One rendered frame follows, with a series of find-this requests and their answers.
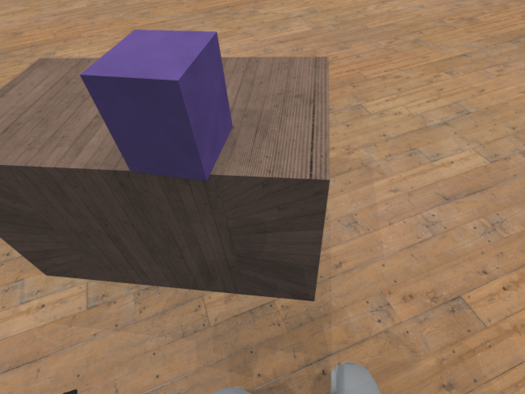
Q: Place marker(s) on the robot right thigh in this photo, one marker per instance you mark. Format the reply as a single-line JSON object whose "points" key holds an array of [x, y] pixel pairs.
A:
{"points": [[352, 379]]}

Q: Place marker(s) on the carton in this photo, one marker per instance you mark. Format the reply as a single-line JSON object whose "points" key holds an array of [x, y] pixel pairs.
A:
{"points": [[162, 95]]}

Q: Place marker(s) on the pedestal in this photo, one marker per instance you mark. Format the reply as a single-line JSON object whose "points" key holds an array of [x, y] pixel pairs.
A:
{"points": [[71, 206]]}

